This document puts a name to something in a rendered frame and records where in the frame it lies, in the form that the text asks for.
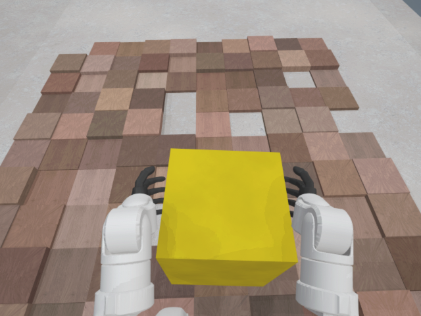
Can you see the robot right hand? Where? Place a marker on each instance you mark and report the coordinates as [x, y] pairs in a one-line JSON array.
[[306, 186]]

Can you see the robot left forearm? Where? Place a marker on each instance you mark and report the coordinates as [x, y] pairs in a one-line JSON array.
[[126, 288]]

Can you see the robot right forearm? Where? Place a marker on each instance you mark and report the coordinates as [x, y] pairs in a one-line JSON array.
[[326, 280]]

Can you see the carton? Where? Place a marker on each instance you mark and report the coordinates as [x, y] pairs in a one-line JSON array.
[[225, 219]]

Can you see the robot left hand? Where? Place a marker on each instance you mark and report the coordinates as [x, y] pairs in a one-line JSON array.
[[142, 183]]

